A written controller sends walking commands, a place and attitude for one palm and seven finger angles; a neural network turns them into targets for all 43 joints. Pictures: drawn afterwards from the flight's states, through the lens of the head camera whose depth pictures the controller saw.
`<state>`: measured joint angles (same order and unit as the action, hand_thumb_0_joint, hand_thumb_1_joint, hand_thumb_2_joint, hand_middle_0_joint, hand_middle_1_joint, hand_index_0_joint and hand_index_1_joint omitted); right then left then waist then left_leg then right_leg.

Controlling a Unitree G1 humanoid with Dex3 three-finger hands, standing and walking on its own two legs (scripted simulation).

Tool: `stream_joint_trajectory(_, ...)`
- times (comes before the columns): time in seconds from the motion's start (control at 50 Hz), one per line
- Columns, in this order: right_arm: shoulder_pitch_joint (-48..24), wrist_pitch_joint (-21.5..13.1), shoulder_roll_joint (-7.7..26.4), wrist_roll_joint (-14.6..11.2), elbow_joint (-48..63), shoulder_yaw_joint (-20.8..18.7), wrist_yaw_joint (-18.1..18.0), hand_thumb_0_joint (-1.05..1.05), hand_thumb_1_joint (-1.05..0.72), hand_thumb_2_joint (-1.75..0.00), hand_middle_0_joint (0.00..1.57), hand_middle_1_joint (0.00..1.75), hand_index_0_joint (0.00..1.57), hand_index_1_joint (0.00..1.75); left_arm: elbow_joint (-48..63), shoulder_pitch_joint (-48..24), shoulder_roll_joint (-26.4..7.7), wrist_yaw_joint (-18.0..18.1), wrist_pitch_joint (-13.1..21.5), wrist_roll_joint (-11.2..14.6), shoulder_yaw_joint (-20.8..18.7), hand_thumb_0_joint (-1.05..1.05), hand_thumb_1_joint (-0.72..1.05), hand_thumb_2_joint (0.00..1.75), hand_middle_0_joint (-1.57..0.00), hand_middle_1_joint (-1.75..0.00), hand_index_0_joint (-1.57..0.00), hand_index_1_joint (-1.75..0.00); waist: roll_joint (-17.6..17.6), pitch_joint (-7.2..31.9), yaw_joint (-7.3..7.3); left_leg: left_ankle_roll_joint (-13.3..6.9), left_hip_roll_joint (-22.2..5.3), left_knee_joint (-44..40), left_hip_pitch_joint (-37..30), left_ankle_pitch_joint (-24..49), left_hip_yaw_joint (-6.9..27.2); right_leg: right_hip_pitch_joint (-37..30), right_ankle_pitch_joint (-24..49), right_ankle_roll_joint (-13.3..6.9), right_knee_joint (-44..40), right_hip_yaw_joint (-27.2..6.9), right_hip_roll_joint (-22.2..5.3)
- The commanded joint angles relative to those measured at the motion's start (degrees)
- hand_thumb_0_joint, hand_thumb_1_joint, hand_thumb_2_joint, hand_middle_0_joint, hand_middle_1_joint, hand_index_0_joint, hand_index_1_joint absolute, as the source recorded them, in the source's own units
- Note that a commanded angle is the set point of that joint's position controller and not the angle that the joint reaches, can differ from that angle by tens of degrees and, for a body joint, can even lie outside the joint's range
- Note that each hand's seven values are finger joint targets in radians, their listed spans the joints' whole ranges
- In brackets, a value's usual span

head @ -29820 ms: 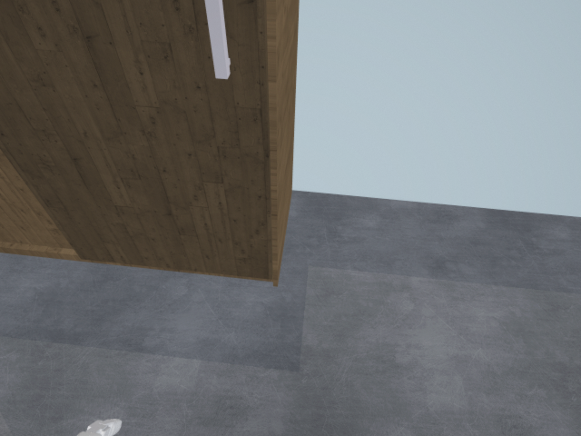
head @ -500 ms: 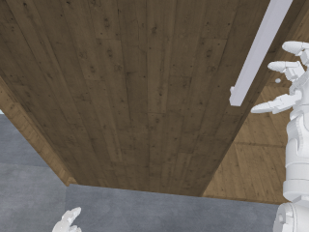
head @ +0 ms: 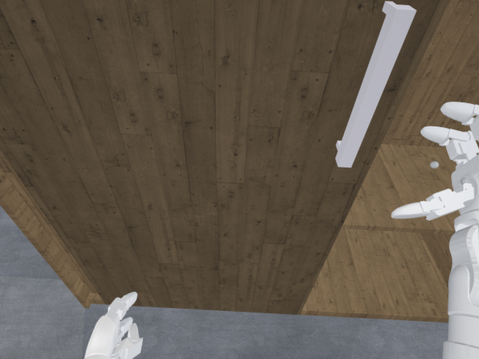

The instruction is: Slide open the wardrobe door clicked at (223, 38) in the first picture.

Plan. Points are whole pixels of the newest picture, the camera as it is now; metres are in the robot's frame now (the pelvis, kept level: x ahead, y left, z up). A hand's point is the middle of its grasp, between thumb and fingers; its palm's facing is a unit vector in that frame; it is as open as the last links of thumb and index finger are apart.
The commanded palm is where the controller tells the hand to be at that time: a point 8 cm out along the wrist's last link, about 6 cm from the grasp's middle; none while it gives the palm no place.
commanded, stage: slip the hand off the handle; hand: right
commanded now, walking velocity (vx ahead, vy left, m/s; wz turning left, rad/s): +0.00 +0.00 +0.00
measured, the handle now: (363, 94) +0.45 -0.18 +0.26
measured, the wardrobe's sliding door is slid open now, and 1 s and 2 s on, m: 0.67 0.67 0.67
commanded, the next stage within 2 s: draw the hand back to the body in 0.20 s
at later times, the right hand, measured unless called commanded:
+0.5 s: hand (438, 212) +0.24 -0.23 +0.22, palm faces +0.10 +0.99 -0.10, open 14.7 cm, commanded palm +0.21 -0.27 +0.22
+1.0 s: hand (478, 252) +0.20 -0.26 +0.20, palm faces +0.42 +0.88 -0.20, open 13.8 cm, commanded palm +0.16 -0.29 +0.20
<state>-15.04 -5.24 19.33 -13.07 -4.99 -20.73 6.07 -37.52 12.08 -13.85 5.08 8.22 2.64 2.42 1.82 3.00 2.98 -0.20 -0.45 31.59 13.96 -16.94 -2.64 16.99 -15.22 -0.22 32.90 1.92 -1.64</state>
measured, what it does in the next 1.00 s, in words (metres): stands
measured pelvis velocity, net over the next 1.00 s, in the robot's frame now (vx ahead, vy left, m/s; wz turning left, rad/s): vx -0.03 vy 0.00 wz -0.02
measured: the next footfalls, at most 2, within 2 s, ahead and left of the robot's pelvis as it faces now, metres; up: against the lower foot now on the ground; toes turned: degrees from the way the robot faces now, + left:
none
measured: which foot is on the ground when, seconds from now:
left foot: down 0.00-1.00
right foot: down 0.00-1.00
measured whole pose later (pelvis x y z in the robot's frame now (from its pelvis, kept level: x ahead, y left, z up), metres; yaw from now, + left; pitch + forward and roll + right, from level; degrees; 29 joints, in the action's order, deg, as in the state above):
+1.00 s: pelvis -0.03 +0.00 +0.01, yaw -1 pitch -7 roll +1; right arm 9.4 0.3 19.5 -8.8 17.7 -18.6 -1.5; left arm -37.8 9.9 -13.4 5.1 12.4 0.7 3.5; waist 2.6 -0.9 4.7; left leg -0.4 0.0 25.5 6.3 -12.6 -3.8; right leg 10.2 -11.1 0.0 27.7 0.6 -1.7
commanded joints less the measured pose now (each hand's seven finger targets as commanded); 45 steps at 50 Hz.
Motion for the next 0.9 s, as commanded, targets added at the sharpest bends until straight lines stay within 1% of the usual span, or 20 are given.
stream_joint_trajectory(0.0, -18.1, -3.5, 10.2, -0.9, 17.6, -0.4, 0.6, 0.0, 0.55, -0.2, 0.25, 1.15, 0.25, 1.15, 9.3, -7.0, -6.2, 0.2, 3.7, -0.2, -2.0, 0.0, 0.9, 0.9, -0.2, -0.3, -0.2, -0.3, 2.3, 10.3, -0.52, -1.3, 1.3, -5.2, 1.1, 9.6, 0.4, -9.3, 8.4, -1.2, -5.0, -2.2, 1.2)
stream_joint_trajectory(0.06, -14.2, -2.7, 10.6, -1.4, 18.0, -1.5, 0.5, 0.0, 0.55, -0.2, 0.25, 1.15, 0.25, 1.15, 9.0, -7.3, -6.4, 0.2, 4.0, -0.3, -1.8, 0.0, 0.9, 0.9, -0.2, -0.3, -0.2, -0.3, 0.8, 8.8, 0.1, -1.2, 1.4, -5.7, 0.8, 9.5, 0.4, -8.6, 7.8, -1.2, -5.2, -2.3, 1.2)
stream_joint_trajectory(0.12, -10.8, -2.0, 9.4, -1.6, 22.8, -1.1, 0.1, 0.0, 0.55, -0.2, 0.25, 1.15, 0.25, 1.15, 9.9, -8.5, -5.7, 0.0, 4.4, -0.4, -1.4, 0.0, 0.9, 0.9, -0.2, -0.3, -0.2, -0.3, 2.0, 8.6, 0.64, -1.2, 1.2, -5.7, 0.0, 8.9, 0.2, -8.9, 7.3, -1.0, -5.7, -2.4, 1.4)
stream_joint_trajectory(0.16, -8.2, -1.4, 11.0, -1.9, 23.0, -2.9, -0.2, 0.0, 0.55, -0.2, 0.25, 1.15, 0.25, 1.15, 9.5, -8.7, -6.1, 0.1, 4.2, -0.5, -1.3, 0.0, 0.9, 0.9, -0.2, -0.3, -0.2, -0.3, -0.9, 7.5, 0.83, -1.1, 1.3, -6.4, -0.6, 8.7, 0.2, -8.1, 7.1, -1.1, -5.9, -2.2, 1.3)
stream_joint_trajectory(0.2, -6.0, -1.2, 10.2, -2.2, 26.8, -2.9, -0.3, 0.0, 0.55, -0.2, 0.25, 1.15, 0.25, 1.15, 10.2, -9.5, -5.5, 0.0, 4.4, -0.6, -1.1, 0.0, 0.9, 0.9, -0.2, -0.3, -0.2, -0.3, 1.2, 8.1, 1.27, -1.2, 1.1, -6.1, -1.5, 9.9, 0.2, -8.8, 8.3, -1.0, -5.9, -2.1, 1.4)
stream_joint_trajectory(0.26, -8.1, -0.5, 9.5, -2.4, 25.6, -1.6, -0.2, 0.0, 0.55, -0.2, 0.25, 1.15, 0.25, 1.15, 9.3, -9.7, -5.7, 0.4, 4.5, -0.6, -0.9, 0.0, 0.9, 0.9, -0.2, -0.3, -0.2, -0.3, -0.3, 5.5, 0.15, -0.8, 1.2, -7.5, 0.4, 7.6, 0.5, -8.3, 6.0, -1.2, -5.9, -1.9, 1.5)
stream_joint_trajectory(0.3, -8.2, -0.7, 9.0, -2.5, 26.1, -1.2, 0.1, 0.0, 0.55, -0.2, 0.25, 1.15, 0.25, 1.15, 9.3, -9.9, -5.5, 0.7, 4.9, -0.6, -0.9, 0.0, 0.9, 0.9, -0.2, -0.3, -0.2, -0.3, 1.4, 5.3, 0.13, -0.9, 1.0, -7.7, 0.5, 6.4, 0.6, -8.5, 5.3, -1.1, -6.1, -2.1, 1.6)
stream_joint_trajectory(0.32, -3.3, 6.1, 11.2, -2.7, 19.9, 0.6, 3.5, 0.0, 0.55, -0.2, 0.25, 1.15, 0.25, 1.15, 9.2, -10.0, -6.7, 1.1, 4.5, 0.5, -0.6, 0.0, 0.9, 0.9, -0.2, -0.3, -0.2, -0.3, 2.6, 5.8, 0.62, -1.1, 0.6, -7.9, -1.7, 6.1, 0.8, -7.9, 3.1, -1.2, -7.7, -2.4, 1.3)
stream_joint_trajectory(0.34, -7.1, 9.0, 10.9, -3.7, 25.5, 1.2, 5.2, 0.0, 0.55, -0.2, 0.25, 1.15, 0.25, 1.15, 10.6, -11.1, -6.1, 1.5, 4.4, 1.2, -0.3, 0.0, 0.9, 0.9, -0.2, -0.3, -0.2, -0.3, 3.8, 6.5, 0.76, -1.0, 0.3, -8.8, -2.6, 6.4, 0.8, -8.5, 3.4, -1.4, -8.3, -2.5, 1.7)
stream_joint_trajectory(0.38, -6.7, 14.2, 15.4, -4.7, 26.2, -2.7, 7.3, 0.0, 0.55, -0.2, 0.25, 1.15, 0.25, 1.15, 11.1, -12.2, -6.6, 2.4, 4.6, 1.4, -0.1, 0.0, 0.9, 0.9, -0.2, -0.3, -0.2, -0.3, 1.5, 7.7, 1.51, -0.8, 0.2, -9.1, -4.2, 8.7, 0.9, -9.1, 5.7, -1.9, -7.9, -2.7, 1.8)
stream_joint_trajectory(0.44, -5.9, 21.4, 17.9, -7.3, 27.2, -5.6, 11.1, 0.0, 0.55, -0.2, 0.25, 1.15, 0.25, 1.15, 11.9, -14.0, -6.8, 2.5, 4.7, 1.9, 0.4, 0.0, 0.9, 0.9, -0.2, -0.3, -0.2, -0.3, 1.4, 8.4, 2.18, -0.6, 0.3, -9.3, -5.1, 10.3, 0.5, -10.5, 7.5, -2.0, -8.2, -3.0, 2.1)
stream_joint_trajectory(0.48, -6.8, 23.5, 18.3, -9.5, 28.3, -7.3, 12.4, 0.0, 0.55, -0.2, 0.25, 1.15, 0.25, 1.15, 12.3, -14.9, -6.6, 2.2, 5.1, 2.1, 0.8, 0.0, 0.9, 0.9, -0.2, -0.3, -0.2, -0.3, 1.3, 7.8, 2.24, -0.4, 0.4, -9.9, -4.6, 10.2, 0.7, -11.2, 8.0, -1.8, -7.8, -3.2, 2.4)
stream_joint_trajectory(0.52, -1.5, 23.0, 18.0, -10.7, 27.4, -9.7, 12.0, 0.0, 0.55, -0.2, 0.25, 1.15, 0.25, 1.15, 12.4, -14.0, -6.7, 1.6, 5.6, 1.8, 0.5, 0.0, 0.9, 0.9, -0.2, -0.3, -0.2, -0.3, -1.8, 6.6, 2.55, -0.2, 0.7, -10.0, -4.0, 9.8, 0.7, -10.7, 8.0, -1.6, -7.4, -3.4, 2.2)
stream_joint_trajectory(0.58, -0.1, 22.1, 15.9, -10.6, 25.6, -8.5, 11.5, 0.0, 0.55, -0.2, 0.25, 1.15, 0.25, 1.15, 11.8, -13.3, -7.1, 0.9, 5.6, 2.0, 0.0, 0.0, 0.9, 0.9, -0.2, -0.3, -0.2, -0.3, -2.5, 3.3, 1.66, 0.1, 0.3, -10.9, -1.6, 7.2, 1.6, -9.8, 6.3, -1.5, -7.0, -2.9, 1.8)
stream_joint_trajectory(0.7, 0.3, 22.3, 15.6, -8.8, 28.4, -6.1, 11.9, 0.0, 0.55, -0.2, 0.25, 1.15, 0.25, 1.15, 12.4, -13.0, -7.4, 1.1, 5.7, 2.2, -0.2, 0.0, 0.9, 0.9, -0.2, -0.3, -0.2, -0.3, 1.6, 1.6, 1.15, 0.0, 0.4, -11.5, 0.1, 1.4, 1.6, -9.6, 2.7, -1.7, -7.6, -2.7, 1.9)
stream_joint_trajectory(0.8, 0.2, 19.6, 16.1, -8.5, 32.9, -6.3, 11.2, 0.0, 0.37, -0.29, 0.24, 1.04, 0.24, 1.04, 12.4, -12.7, -7.2, 1.6, 7.1, 1.8, -0.1, 0.0, 0.9, 0.9, -0.2, -0.3, -0.2, -0.3, 3.7, 2.6, 1.26, -0.3, 0.9, -11.5, -0.5, 0.0, 0.9, -10.9, 1.3, -1.6, -8.4, -3.2, 2.0)
stream_joint_trajectory(0.82, -1.2, 10.6, 19.2, 0.7, 40.2, -7.0, 0.5, 0.0, 0.33, -0.31, 0.24, 1.02, 0.24, 1.02, 11.9, -13.7, -5.9, 0.7, 8.0, -1.5, -0.8, 0.0, 0.9, 0.9, -0.2, -0.3, -0.2, -0.3, 2.3, -4.4, 1.86, 0.0, 0.4, -16.1, 3.4, -2.9, 2.7, -7.5, -1.3, -1.1, -8.7, -2.6, 2.5)
stream_joint_trajectory(0.84, 6.6, 8.0, 13.2, 1.2, 31.3, -4.2, -3.6, 0.0, 0.3, -0.32, 0.24, 1.0, 0.24, 1.0, 9.7, -13.0, -6.0, 0.7, 8.3, -1.8, -0.6, 0.0, 0.9, 0.9, -0.2, -0.3, -0.2, -0.3, 0.4, -8.1, 0.81, -0.3, -0.1, -16.6, 5.0, -6.6, 2.1, -6.4, -5.0, -0.7, -9.1, -2.5, 2.1)
stream_joint_trajectory(0.86, 8.7, 5.4, 12.8, 2.7, 32.8, -3.6, -6.0, 0.0, 0.26, -0.34, 0.24, 0.98, 0.24, 0.98, 9.0, -12.1, -6.3, 0.3, 7.9, -2.1, -1.3, 0.0, 0.9, 0.9, -0.2, -0.3, -0.2, -0.3, -2.3, -6.7, 1.24, -0.2, -0.2, -17.4, 3.5, -7.2, 2.0, -7.2, -5.8, -0.8, -10.0, -2.8, 1.9)
stream_joint_trajectory(0.88, 11.6, 3.4, 11.4, 3.5, 32.0, -2.4, -7.3, 0.0, 0.22, -0.36, 0.24, 0.96, 0.24, 0.96, 9.0, -11.8, -5.8, 0.3, 7.6, -2.0, -1.3, 0.0, 0.9, 0.9, -0.2, -0.3, -0.2, -0.3, -1.6, -5.4, 0.78, -0.1, -0.6, -16.4, 2.4, -7.7, 2.1, -7.9, -6.2, -1.1, -10.4, -2.2, 1.6)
